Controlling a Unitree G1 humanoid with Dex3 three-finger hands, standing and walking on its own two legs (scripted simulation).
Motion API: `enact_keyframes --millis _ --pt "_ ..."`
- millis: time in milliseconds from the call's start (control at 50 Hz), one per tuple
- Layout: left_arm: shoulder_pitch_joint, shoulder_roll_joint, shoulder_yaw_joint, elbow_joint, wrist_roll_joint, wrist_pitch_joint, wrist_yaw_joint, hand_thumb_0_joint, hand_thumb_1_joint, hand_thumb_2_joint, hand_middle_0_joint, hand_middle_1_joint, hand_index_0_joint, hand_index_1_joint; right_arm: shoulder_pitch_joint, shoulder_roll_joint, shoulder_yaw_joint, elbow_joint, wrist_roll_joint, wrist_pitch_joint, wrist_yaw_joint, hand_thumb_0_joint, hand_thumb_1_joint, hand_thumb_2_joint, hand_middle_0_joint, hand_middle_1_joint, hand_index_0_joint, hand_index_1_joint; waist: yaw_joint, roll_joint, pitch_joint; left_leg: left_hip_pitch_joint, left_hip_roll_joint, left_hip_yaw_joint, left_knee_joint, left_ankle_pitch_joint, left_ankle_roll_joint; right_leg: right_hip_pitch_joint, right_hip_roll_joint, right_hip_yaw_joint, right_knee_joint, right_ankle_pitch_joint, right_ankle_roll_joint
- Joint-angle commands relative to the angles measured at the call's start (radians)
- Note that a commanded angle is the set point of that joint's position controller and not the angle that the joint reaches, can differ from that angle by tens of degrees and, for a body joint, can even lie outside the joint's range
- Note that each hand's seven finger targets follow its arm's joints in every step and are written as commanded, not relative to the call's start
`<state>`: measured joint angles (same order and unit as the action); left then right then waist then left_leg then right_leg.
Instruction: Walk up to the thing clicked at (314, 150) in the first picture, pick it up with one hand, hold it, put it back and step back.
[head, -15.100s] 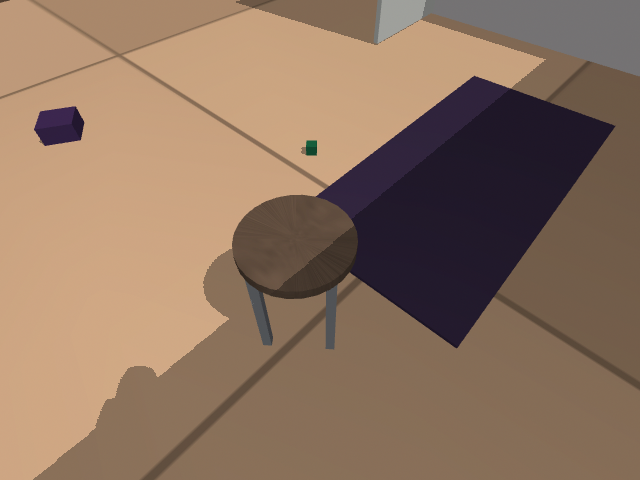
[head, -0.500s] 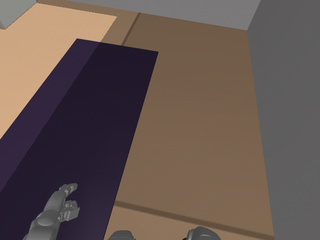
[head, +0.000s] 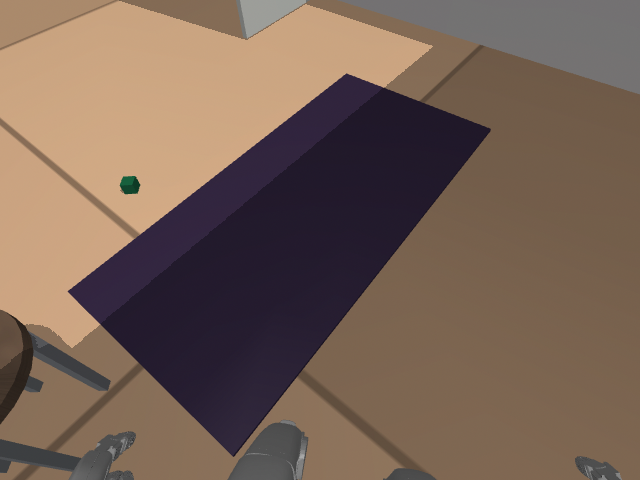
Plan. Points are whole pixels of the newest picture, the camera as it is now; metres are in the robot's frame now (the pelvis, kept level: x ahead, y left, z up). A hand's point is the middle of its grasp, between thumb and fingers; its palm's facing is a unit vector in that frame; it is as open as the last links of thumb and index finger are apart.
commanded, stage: walk up
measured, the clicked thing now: (130, 185) +1.24 +0.95 -0.73
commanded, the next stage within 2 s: stand in 1.52 s
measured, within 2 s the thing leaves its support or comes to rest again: neither
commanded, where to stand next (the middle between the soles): +0.09 +0.01 m, yaw +30 degrees
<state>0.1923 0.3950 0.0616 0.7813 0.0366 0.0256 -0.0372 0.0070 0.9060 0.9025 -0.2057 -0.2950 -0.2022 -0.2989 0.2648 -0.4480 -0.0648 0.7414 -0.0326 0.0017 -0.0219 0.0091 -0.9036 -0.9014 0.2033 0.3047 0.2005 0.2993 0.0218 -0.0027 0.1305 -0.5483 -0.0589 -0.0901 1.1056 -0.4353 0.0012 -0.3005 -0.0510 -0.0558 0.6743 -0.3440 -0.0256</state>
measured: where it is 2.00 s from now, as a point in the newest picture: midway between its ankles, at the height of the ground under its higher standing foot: outside the picture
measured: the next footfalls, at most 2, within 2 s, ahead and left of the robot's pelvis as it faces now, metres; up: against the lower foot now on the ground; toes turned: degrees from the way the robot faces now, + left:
left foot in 0.26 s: +0.03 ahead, +0.14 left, +0.00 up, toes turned +11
right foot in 0.56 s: +0.14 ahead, -0.11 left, +0.00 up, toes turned +28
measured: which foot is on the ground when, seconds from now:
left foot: up 0.00-0.24, down 0.26-0.58, up 0.60-0.84, down 0.86-1.00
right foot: down 0.00-0.26, up 0.28-0.54, down 0.56-1.00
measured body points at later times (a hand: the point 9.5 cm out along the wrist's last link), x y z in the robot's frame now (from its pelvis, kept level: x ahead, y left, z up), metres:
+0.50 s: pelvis +0.01 +0.00 -0.01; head +0.03 +0.03 +0.44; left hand -0.05 +0.33 -0.13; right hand +0.22 -0.26 -0.09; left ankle -0.01 +0.14 -0.72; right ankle +0.10 -0.13 -0.70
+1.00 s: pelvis +0.02 +0.00 -0.01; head +0.04 +0.02 +0.44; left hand -0.09 +0.32 -0.13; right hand +0.25 -0.24 -0.12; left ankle -0.02 +0.12 -0.72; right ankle +0.10 -0.13 -0.71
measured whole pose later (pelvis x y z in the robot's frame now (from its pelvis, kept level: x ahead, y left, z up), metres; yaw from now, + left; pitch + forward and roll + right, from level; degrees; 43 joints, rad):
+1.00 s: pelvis +0.02 +0.00 -0.01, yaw +30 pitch -2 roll +1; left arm 0.23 0.45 0.05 0.89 0.00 0.03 0.00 0.01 0.90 0.90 -0.21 -0.30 -0.20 -0.30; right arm 0.24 -0.39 -0.03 0.89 -0.02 -0.03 0.00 0.01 -0.90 -0.90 0.20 0.30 0.20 0.30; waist 0.01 -0.04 0.10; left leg -0.35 -0.03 -0.03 0.73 -0.35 0.02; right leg -0.36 -0.09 -0.01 0.87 -0.53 -0.01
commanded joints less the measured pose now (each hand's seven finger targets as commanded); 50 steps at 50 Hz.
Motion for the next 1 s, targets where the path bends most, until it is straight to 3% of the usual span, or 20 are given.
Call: enact_keyframes --millis 0,80,200,220,260,280,320,360,520,540,560,580,600,640,680,800,840,860,880,980 --pt "-0.002 0.273 0.099 -0.092 0.001 -0.055 0.019 0.000 0.900 0.900 -0.200 -0.300 -0.200 -0.300 0.060 -0.173 -0.066 -0.053 0.004 -0.017 0.032 0.000 -0.900 -0.900 0.200 0.300 0.200 0.300 0.018 -0.198 -0.065 -0.078 0.063 0.033 -0.064 0.038 -0.008 0.140 -0.222 0.228 -0.334 -0.035 -0.172" --pt "0.089 0.297 0.100 -0.096 0.002 -0.063 0.013 0.000 0.900 0.900 -0.200 -0.300 -0.200 -0.300 -0.057 -0.158 -0.056 -0.071 0.010 -0.022 0.042 0.000 -0.900 -0.900 0.200 0.300 0.200 0.300 0.063 -0.201 -0.081 -0.032 0.059 0.080 -0.238 0.003 -0.009 0.211 -0.270 0.193 -0.320 0.108 -0.178" --pt "0.069 0.274 0.074 -0.114 -0.012 -0.035 -0.002 0.000 0.900 0.900 -0.200 -0.300 -0.200 -0.300 0.062 -0.148 -0.063 -0.010 0.025 -0.047 0.026 0.000 -0.900 -0.900 0.200 0.300 0.200 0.300 -0.016 -0.126 -0.167 0.403 0.000 0.153 -0.601 0.143 0.026 0.014 -0.249 -0.019 -0.054 0.167 -0.107" --pt "0.117 0.226 0.056 -0.112 -0.014 -0.032 0.001 0.000 0.900 0.900 -0.200 -0.300 -0.200 -0.300 0.099 -0.187 -0.076 0.000 0.017 -0.055 0.016 0.000 -0.900 -0.900 0.200 0.300 0.200 0.300 -0.031 -0.025 -0.193 0.559 0.034 0.030 -0.657 0.098 0.068 -0.123 -0.206 -0.067 0.122 0.121 -0.051" --pt "0.096 0.205 0.050 -0.141 -0.014 -0.024 0.011 0.000 0.900 0.900 -0.200 -0.300 -0.200 -0.300 0.099 -0.373 -0.111 -0.046 0.007 -0.060 -0.001 0.000 -0.900 -0.900 0.200 0.300 0.200 0.300 -0.052 0.203 -0.162 0.512 0.439 -0.648 -0.785 0.040 0.303 -0.412 -0.042 0.010 0.368 -0.310 0.034" --pt "0.043 0.271 0.064 -0.128 -0.013 -0.029 0.018 0.000 0.900 0.900 -0.200 -0.300 -0.200 -0.300 0.081 -0.356 -0.115 -0.033 0.025 -0.059 -0.007 0.000 -0.900 -0.900 0.200 0.300 0.200 0.300 -0.060 0.127 -0.110 0.425 0.437 -0.625 -0.777 0.087 0.334 -0.357 -0.089 0.095 0.409 -0.274 0.023" --pt "0.132 0.248 0.064 -0.085 -0.024 -0.033 0.019 0.000 0.900 0.900 -0.200 -0.300 -0.200 -0.300 0.018 -0.254 -0.072 -0.041 0.027 -0.060 -0.017 0.000 -0.900 -0.900 0.200 0.300 0.200 0.300 -0.005 0.108 -0.112 0.455 0.290 -0.335 -0.656 0.360 0.254 -0.337 -0.093 0.095 0.343 -0.195 0.019" --pt "0.170 0.244 0.069 -0.051 -0.025 -0.033 0.019 0.000 0.900 0.900 -0.200 -0.300 -0.200 -0.300 -0.012 -0.239 -0.062 -0.056 0.030 -0.063 -0.016 0.000 -0.900 -0.900 0.200 0.300 0.200 0.300 0.009 0.174 -0.091 0.274 0.242 -0.247 -0.639 0.473 0.219 -0.183 -0.071 0.060 0.299 -0.122 0.016" --pt "0.185 0.224 0.072 -0.025 -0.022 -0.053 0.041 0.000 0.900 0.900 -0.200 -0.300 -0.200 -0.300 -0.093 -0.217 -0.053 -0.102 0.021 -0.016 -0.002 0.000 -0.900 -0.900 0.200 0.300 0.200 0.300 0.041 0.156 -0.136 0.064 0.125 -0.234 -0.471 0.345 0.157 0.124 0.044 -0.005 -0.035 0.004 -0.014" --pt "0.205 0.256 0.080 -0.025 -0.008 -0.065 0.047 0.000 0.900 0.900 -0.200 -0.300 -0.200 -0.300 -0.087 -0.164 -0.038 -0.103 0.033 -0.011 -0.003 0.000 -0.900 -0.900 0.200 0.300 0.200 0.300 0.065 0.045 -0.149 0.034 0.067 -0.184 -0.328 0.300 0.105 0.157 -0.033 0.129 -0.169 -0.039 -0.051" --pt "0.203 0.359 0.100 -0.036 0.005 -0.073 0.051 0.000 0.900 0.900 -0.200 -0.300 -0.200 -0.300 -0.101 -0.113 -0.027 -0.120 0.036 -0.010 -0.006 0.000 -0.900 -0.900 0.200 0.300 0.200 0.300 0.078 -0.179 -0.128 -0.134 -0.085 -0.053 -0.098 0.093 0.039 0.196 -0.286 0.500 -0.341 -0.119 -0.149" --pt "0.094 0.415 0.111 -0.055 0.001 -0.072 0.048 0.000 0.900 0.900 -0.200 -0.300 -0.200 -0.300 -0.048 -0.155 -0.047 -0.096 0.021 -0.006 -0.023 0.000 -0.900 -0.900 0.200 0.300 0.200 0.300 0.030 -0.242 -0.110 -0.105 -0.017 -0.032 0.058 -0.212 0.018 0.083 -0.488 0.707 -0.419 -0.122 -0.288" --pt "0.054 0.383 0.104 -0.069 -0.005 -0.072 0.047 0.000 0.900 0.900 -0.200 -0.300 -0.200 -0.300 -0.046 -0.212 -0.062 -0.068 0.018 -0.007 -0.022 0.000 -0.900 -0.900 0.200 0.300 0.200 0.300 0.018 -0.151 -0.062 -0.096 0.011 -0.073 0.136 -0.178 0.012 0.032 -0.486 0.690 -0.430 -0.113 -0.310" --pt "0.018 0.307 0.079 -0.055 -0.005 -0.074 0.051 0.000 0.900 0.900 -0.200 -0.300 -0.200 -0.300 -0.008 -0.205 -0.068 -0.021 0.028 -0.011 -0.003 0.000 -0.900 -0.900 0.200 0.300 0.200 0.300 -0.007 -0.081 -0.022 -0.050 0.046 -0.024 0.080 -0.053 0.014 -0.001 -0.322 0.356 -0.334 -0.093 -0.216" --pt "0.031 0.306 0.082 -0.033 0.006 -0.072 0.046 0.000 0.900 0.900 -0.200 -0.300 -0.200 -0.300 0.009 -0.172 -0.064 -0.001 0.019 -0.013 0.020 0.000 -0.900 -0.900 0.200 0.300 0.200 0.300 0.005 -0.181 -0.031 0.016 0.055 0.042 -0.072 -0.026 0.012 -0.022 -0.241 0.220 -0.303 -0.110 -0.166" --pt "0.027 0.281 0.065 -0.039 -0.017 -0.050 0.031 0.000 0.900 0.900 -0.200 -0.300 -0.200 -0.300 0.036 -0.126 -0.049 0.060 0.021 -0.038 0.023 0.000 -0.900 -0.900 0.200 0.300 0.200 0.300 -0.007 -0.178 -0.156 0.289 0.001 0.161 -0.523 0.135 0.010 0.014 -0.221 0.101 -0.107 0.153 -0.146" --pt "0.065 0.198 0.028 -0.026 -0.027 -0.039 0.030 0.000 0.900 0.900 -0.200 -0.300 -0.200 -0.300 0.045 -0.164 -0.057 0.073 0.008 -0.056 0.007 0.000 -0.900 -0.900 0.200 0.300 0.200 0.300 -0.019 -0.033 -0.188 0.437 0.070 -0.030 -0.634 0.146 0.054 -0.112 -0.165 0.044 0.102 0.125 -0.059" --pt "0.061 0.131 0.010 -0.039 -0.043 -0.031 0.028 0.000 0.900 0.900 -0.200 -0.300 -0.200 -0.300 -0.011 -0.247 -0.063 0.039 -0.003 -0.063 0.000 0.000 -0.900 -0.900 0.200 0.300 0.200 0.300 0.001 0.190 -0.166 0.394 0.307 -0.437 -0.723 0.117 0.154 -0.242 -0.033 0.004 0.200 -0.097 0.022" --pt "0.007 0.232 0.042 -0.008 -0.042 -0.024 0.046 0.000 0.900 0.900 -0.200 -0.300 -0.200 -0.300 -0.015 -0.306 -0.071 0.050 0.014 -0.060 0.000 0.000 -0.900 -0.900 0.200 0.300 0.200 0.300 -0.038 0.158 -0.127 0.212 0.381 -0.511 -0.748 0.096 0.273 -0.135 -0.041 0.083 0.269 -0.316 0.014" --pt "0.095 0.201 0.030 0.083 -0.046 -0.040 0.045 0.000 0.900 0.900 -0.200 -0.300 -0.200 -0.300 -0.119 -0.214 -0.027 0.081 0.027 -0.060 -0.004 0.000 -0.900 -0.900 0.200 0.300 0.200 0.300 0.029 0.170 -0.161 0.246 0.249 -0.211 -0.568 0.479 0.176 0.007 -0.026 0.050 0.016 -0.084 -0.002"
